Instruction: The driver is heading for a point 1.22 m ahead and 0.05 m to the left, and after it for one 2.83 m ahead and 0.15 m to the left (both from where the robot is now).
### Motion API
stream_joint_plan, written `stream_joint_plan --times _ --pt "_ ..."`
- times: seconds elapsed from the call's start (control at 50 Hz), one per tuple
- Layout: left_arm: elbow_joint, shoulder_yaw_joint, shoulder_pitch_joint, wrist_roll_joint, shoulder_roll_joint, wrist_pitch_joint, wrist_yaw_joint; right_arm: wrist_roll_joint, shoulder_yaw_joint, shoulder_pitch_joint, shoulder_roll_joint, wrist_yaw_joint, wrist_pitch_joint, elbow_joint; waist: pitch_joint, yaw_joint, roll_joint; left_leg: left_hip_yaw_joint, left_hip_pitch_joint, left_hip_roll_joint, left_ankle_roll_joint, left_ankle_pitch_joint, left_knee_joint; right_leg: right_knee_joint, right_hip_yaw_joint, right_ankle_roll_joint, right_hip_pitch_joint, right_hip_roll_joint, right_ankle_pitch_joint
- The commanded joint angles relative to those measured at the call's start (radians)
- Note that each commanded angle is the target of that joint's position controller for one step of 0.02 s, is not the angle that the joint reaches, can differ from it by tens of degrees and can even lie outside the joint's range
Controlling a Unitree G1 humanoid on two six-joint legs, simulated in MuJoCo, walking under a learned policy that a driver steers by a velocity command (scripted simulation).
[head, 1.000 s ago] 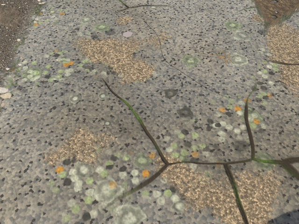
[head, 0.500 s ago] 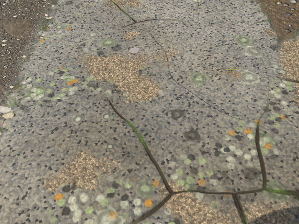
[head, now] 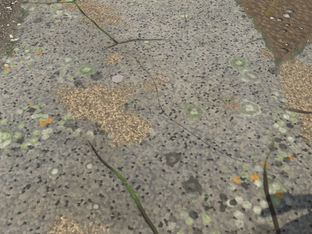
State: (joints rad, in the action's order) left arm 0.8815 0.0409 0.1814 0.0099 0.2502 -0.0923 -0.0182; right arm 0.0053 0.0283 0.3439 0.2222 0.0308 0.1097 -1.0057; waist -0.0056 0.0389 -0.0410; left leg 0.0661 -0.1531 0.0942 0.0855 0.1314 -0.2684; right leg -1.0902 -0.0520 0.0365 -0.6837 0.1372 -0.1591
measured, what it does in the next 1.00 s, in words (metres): walks ahead: right foot, then left foot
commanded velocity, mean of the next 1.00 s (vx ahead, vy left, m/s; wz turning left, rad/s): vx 0.50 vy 0.00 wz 0.00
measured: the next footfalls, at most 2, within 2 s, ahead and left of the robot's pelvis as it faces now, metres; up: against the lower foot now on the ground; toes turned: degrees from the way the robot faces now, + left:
right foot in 0.30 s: +0.34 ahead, -0.16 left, +0.00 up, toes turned -2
left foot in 0.86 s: +0.64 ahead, +0.08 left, +0.00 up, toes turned +3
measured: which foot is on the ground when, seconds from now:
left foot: down 0.00-0.30, up 0.32-0.84, down 0.86-1.00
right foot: up 0.00-0.28, down 0.30-0.86, up 0.88-1.00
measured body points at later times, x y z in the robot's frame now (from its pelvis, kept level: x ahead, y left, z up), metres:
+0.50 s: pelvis +0.28 -0.08 +0.00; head +0.29 -0.09 +0.45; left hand +0.33 +0.18 -0.13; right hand +0.37 -0.35 -0.13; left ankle +0.28 +0.08 -0.66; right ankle +0.30 -0.16 -0.75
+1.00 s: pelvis +0.55 -0.01 -0.01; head +0.57 +0.01 +0.44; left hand +0.59 +0.26 -0.15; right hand +0.66 -0.27 -0.13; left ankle +0.60 +0.08 -0.75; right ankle +0.46 -0.15 -0.65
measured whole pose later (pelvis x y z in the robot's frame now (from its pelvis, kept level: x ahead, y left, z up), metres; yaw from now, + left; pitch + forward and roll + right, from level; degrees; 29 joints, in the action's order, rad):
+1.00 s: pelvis +0.55 -0.01 -0.01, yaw +1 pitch +2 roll +0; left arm 0.95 0.05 0.29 0.02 0.26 -0.10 0.00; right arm 0.00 0.06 0.19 0.24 0.03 0.10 -0.91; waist 0.02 0.00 -0.03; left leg 0.07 -0.33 0.03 0.07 0.13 -0.44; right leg -1.19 -0.02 0.05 -0.43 0.05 -0.34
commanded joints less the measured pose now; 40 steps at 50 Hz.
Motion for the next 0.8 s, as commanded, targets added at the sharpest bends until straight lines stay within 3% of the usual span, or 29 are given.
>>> stream_joint_plan --times 0.02,0.1,0.2,0.24,0.26,0.28,0.3,0.32,0.34,0.36,0.38,0.4,0.44,0.46,0.52,0.62,0.7,0.76,0.8 --pt "-0.044 0.010 0.011 -0.008 0.037 0.000 -0.001 -0.004 0.022 -0.033 0.139 -0.021 0.012 0.059 0.057 -0.040 0.070 -0.205 -0.077 -0.283 0.165 -0.097 0.180 0.167 -0.004 -0.019 -0.022 0.028 0.164" --pt "-0.084 0.004 -0.142 0.002 0.027 -0.008 0.013 -0.019 0.026 0.045 0.162 -0.031 0.002 0.040 0.066 0.017 0.081 -0.162 0.004 -0.272 0.127 -0.093 0.168 0.413 0.038 -0.027 0.019 -0.021 0.274" --pt "-0.136 0.000 -0.254 0.013 0.040 -0.021 0.045 -0.024 0.032 0.111 0.170 -0.035 -0.022 0.008 0.096 0.044 0.094 -0.181 0.169 -0.337 0.114 -0.096 0.088 0.546 0.042 -0.001 0.006 -0.047 0.165" --pt "-0.137 0.008 -0.214 0.013 0.064 -0.029 0.054 -0.025 0.039 0.094 0.185 -0.037 -0.032 0.009 0.073 0.009 0.113 -0.187 0.200 -0.354 0.097 -0.195 0.024 0.584 0.057 0.027 0.090 -0.070 0.088" --pt "-0.120 0.021 -0.141 0.012 0.088 -0.033 0.054 -0.024 0.040 0.070 0.191 -0.037 -0.036 0.015 0.031 -0.039 0.123 -0.167 0.193 -0.337 0.082 -0.354 -0.060 0.604 0.084 0.047 0.206 -0.101 0.069" --pt "-0.068 0.047 0.022 0.011 0.133 -0.034 0.049 -0.017 0.032 0.054 0.171 -0.037 -0.041 0.023 -0.066 -0.113 0.110 -0.122 0.151 -0.280 0.057 -0.492 -0.245 0.615 0.101 0.076 0.418 -0.129 0.075" --pt "-0.025 0.073 0.233 0.000 0.219 -0.034 0.039 0.000 0.013 0.045 0.134 -0.036 -0.038 0.054 -0.227 -0.187 0.018 -0.063 -0.048 -0.216 0.017 -0.326 -0.564 0.594 -0.086 0.149 0.740 0.038 0.099" --pt "0.003 0.091 0.317 -0.009 0.300 -0.026 0.044 -0.006 -0.027 0.167 -0.006 -0.024 -0.013 0.060 -0.358 -0.133 -0.264 -0.045 -0.471 -0.030 -0.051 0.274 -0.920 0.701 -0.558 0.311 1.098 0.262 -0.065" --pt "-0.002 0.063 0.306 -0.005 0.192 -0.027 0.045 -0.031 -0.005 0.130 0.095 -0.020 0.013 0.045 -0.358 -0.156 -0.188 -0.192 -0.592 -0.065 -0.033 0.412 -1.064 0.784 -0.674 0.299 1.090 0.263 -0.143" --pt "-0.022 0.046 0.206 -0.002 0.144 -0.028 0.042 -0.051 0.014 0.029 0.165 -0.018 0.028 0.079 -0.206 -0.137 -0.131 -0.182 -0.653 -0.121 -0.013 0.332 -1.085 0.793 -0.515 0.246 0.956 0.230 -0.083" --pt "-0.043 0.035 0.114 -0.004 0.116 -0.027 0.042 -0.048 0.016 -0.030 0.165 -0.024 0.029 0.093 -0.138 -0.105 -0.040 -0.154 -0.611 -0.174 -0.014 0.237 -1.046 0.816 -0.382 0.219 0.809 0.190 0.024" --pt "-0.050 0.026 0.062 -0.008 0.088 -0.026 0.047 -0.031 0.021 -0.059 0.152 -0.030 0.022 0.098 -0.076 -0.077 0.002 -0.143 -0.569 -0.204 -0.020 0.180 -0.979 0.852 -0.293 0.204 0.685 0.149 0.101" --pt "-0.035 0.018 0.051 -0.017 0.059 -0.030 0.055 -0.022 0.024 -0.025 0.110 -0.032 -0.006 0.093 -0.046 -0.028 -0.024 -0.142 -0.470 -0.234 -0.026 0.124 -0.901 0.910 -0.196 0.189 0.570 0.099 0.160" --pt "-0.022 0.020 0.068 -0.014 0.069 -0.033 0.055 -0.022 0.023 -0.011 0.090 -0.034 -0.017 0.090 -0.035 -0.017 -0.023 -0.132 -0.461 -0.235 -0.033 0.114 -0.877 0.927 -0.163 0.198 0.545 0.092 0.198" --pt "0.006 0.032 0.115 -0.014 0.110 -0.032 0.040 -0.013 0.027 -0.096 0.090 -0.038 -0.030 0.123 0.013 -0.021 -0.003 -0.124 -0.545 -0.244 -0.057 0.012 -0.751 0.963 -0.103 0.207 0.540 0.089 0.264" --pt "0.036 0.032 0.184 -0.005 0.125 -0.018 0.020 -0.013 0.023 -0.282 0.070 -0.027 -0.023 0.177 0.050 -0.071 -0.015 -0.091 -0.542 -0.214 -0.065 -0.216 -0.452 0.986 -0.021 0.166 0.567 0.052 0.226" --pt "0.075 0.036 0.254 0.004 0.133 -0.008 0.015 -0.023 0.018 -0.399 0.071 -0.012 -0.017 0.213 0.087 -0.109 -0.019 -0.074 -0.543 -0.188 -0.056 -0.223 -0.326 0.967 -0.014 0.159 0.660 0.080 0.185" --pt "0.094 0.043 0.265 0.008 0.142 0.005 0.008 -0.026 0.019 -0.441 0.083 0.006 -0.007 0.241 0.099 -0.103 -0.025 -0.078 -0.547 -0.180 -0.027 -0.142 -0.271 0.914 -0.024 0.146 0.750 0.124 0.226" --pt "0.093 0.049 0.241 0.009 0.157 0.014 0.005 -0.026 0.029 -0.396 0.108 0.012 0.000 0.237 0.066 -0.067 -0.042 -0.055 -0.445 -0.152 -0.003 -0.071 -0.246 0.847 -0.020 0.128 0.773 0.132 0.362"
Keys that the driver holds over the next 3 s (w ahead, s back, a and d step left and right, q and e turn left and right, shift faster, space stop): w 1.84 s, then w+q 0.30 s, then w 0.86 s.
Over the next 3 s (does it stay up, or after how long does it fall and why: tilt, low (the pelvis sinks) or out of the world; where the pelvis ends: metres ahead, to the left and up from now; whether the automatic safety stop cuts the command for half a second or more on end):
stays up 1.66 0.05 -0.01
